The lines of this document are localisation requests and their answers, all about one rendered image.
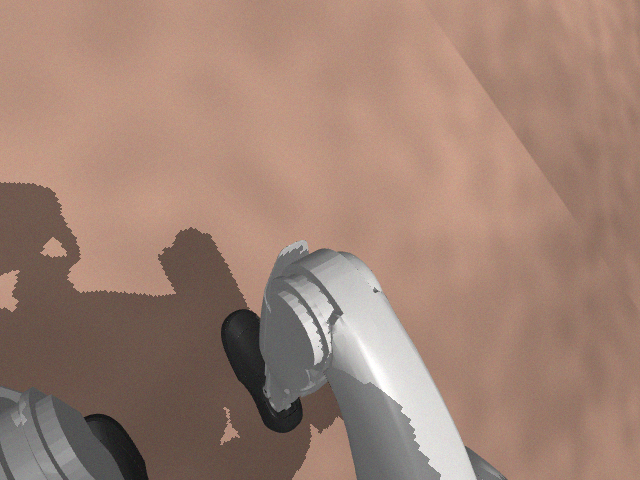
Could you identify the right robot hand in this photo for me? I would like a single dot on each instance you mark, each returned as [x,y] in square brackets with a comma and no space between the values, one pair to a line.
[483,470]

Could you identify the right robot foot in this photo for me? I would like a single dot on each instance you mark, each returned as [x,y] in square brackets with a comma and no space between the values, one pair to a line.
[240,339]

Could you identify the left robot foot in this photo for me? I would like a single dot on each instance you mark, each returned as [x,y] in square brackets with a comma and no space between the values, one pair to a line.
[117,441]

